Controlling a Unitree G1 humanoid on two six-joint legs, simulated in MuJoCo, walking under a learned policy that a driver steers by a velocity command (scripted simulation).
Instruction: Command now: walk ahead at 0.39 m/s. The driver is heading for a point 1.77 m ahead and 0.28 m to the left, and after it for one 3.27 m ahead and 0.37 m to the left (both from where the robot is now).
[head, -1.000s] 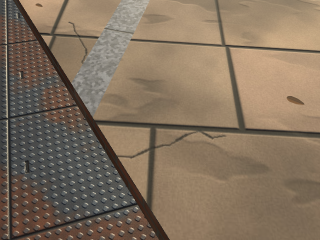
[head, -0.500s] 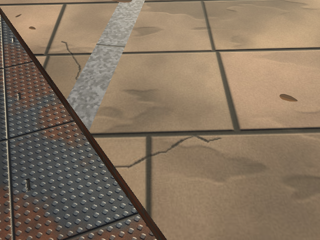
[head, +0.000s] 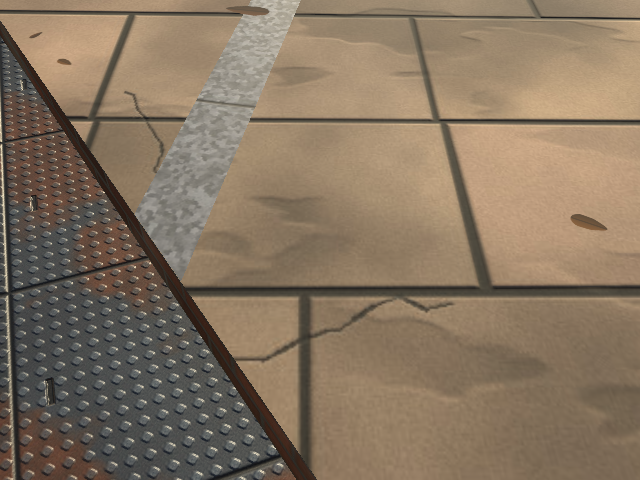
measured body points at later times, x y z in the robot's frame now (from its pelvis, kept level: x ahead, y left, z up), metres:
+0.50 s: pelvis +0.27 -0.07 +0.05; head +0.29 -0.06 +0.50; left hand +0.46 +0.14 -0.05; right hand +0.26 -0.33 -0.09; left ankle +0.03 +0.10 -0.55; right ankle +0.36 -0.15 -0.58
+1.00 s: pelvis +0.58 -0.05 +0.14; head +0.61 -0.05 +0.59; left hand +0.55 +0.20 +0.00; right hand +0.78 -0.28 +0.05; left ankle +0.70 +0.03 -0.59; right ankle +0.37 -0.15 -0.57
